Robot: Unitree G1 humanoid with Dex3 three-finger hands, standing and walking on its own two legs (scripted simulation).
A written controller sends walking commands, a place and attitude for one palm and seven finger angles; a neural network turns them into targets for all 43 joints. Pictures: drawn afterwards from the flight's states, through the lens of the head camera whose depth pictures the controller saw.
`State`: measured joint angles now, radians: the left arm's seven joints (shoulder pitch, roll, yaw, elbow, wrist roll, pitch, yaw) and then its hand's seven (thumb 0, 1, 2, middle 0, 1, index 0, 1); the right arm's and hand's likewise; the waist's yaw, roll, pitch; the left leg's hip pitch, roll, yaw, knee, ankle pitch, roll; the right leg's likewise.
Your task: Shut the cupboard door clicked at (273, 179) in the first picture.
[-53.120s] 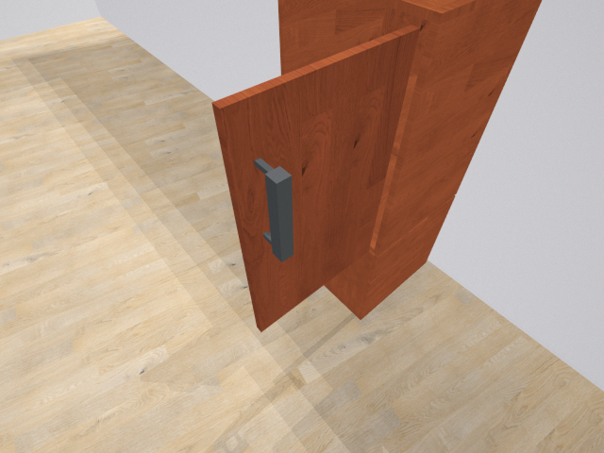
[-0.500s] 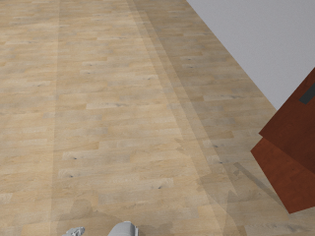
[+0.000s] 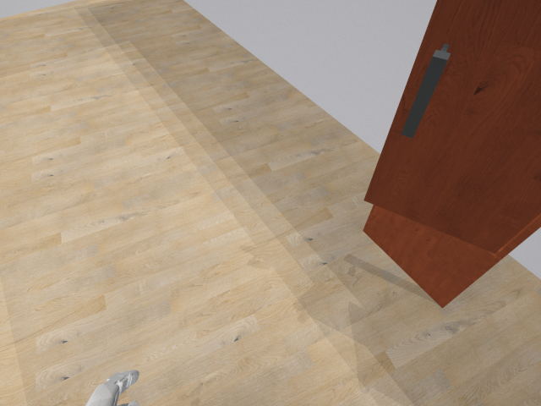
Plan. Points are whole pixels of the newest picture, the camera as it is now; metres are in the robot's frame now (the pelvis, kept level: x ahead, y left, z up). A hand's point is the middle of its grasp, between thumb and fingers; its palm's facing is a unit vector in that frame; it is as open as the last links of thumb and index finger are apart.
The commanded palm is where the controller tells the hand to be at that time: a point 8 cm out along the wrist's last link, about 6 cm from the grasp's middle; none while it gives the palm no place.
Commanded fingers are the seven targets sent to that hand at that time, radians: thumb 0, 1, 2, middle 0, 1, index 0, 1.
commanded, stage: turn to face it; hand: left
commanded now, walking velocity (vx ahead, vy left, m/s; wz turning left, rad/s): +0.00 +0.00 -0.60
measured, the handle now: (425, 92) +0.67 -0.28 +0.08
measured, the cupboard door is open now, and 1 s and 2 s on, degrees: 26 26 26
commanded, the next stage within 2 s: take the last steps up to it in 0.68 s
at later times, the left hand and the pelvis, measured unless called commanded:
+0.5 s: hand (160, 392) +0.16 +0.20 -0.15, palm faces -0.24 -0.95 -0.20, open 7.4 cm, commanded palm none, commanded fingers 0.00 0.90 0.90 -0.20 -0.30 -0.20 -0.30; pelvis +0.02 +0.02 +0.02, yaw -16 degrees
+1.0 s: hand (198, 384) +0.18 +0.14 -0.17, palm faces -0.38 -0.91 -0.16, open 7.4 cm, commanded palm none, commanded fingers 0.00 0.90 0.90 -0.20 -0.30 -0.20 -0.30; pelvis +0.05 -0.01 +0.01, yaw -24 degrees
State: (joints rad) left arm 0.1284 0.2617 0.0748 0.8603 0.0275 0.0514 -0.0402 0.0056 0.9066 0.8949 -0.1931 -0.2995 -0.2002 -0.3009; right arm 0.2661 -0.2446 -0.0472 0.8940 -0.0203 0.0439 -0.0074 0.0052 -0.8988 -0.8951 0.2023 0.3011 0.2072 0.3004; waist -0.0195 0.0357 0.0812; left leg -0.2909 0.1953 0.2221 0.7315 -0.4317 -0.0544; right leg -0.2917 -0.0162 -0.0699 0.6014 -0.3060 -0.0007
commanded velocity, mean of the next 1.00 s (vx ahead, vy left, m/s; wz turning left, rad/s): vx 0.06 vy -0.04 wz -0.37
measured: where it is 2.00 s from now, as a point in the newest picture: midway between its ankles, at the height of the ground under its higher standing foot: outside the picture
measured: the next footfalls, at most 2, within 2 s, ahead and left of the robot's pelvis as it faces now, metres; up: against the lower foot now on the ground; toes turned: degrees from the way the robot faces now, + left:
left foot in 0.32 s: +0.09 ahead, +0.13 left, +0.00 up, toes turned -6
right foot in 0.64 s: +0.01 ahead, -0.12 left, +0.00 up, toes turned -22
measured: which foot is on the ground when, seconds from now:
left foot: up 0.00-0.30, down 0.32-0.64, up 0.66-0.96, down 0.98-1.00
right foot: down 0.00-0.32, up 0.34-0.62, down 0.64-0.98, up 1.00-1.00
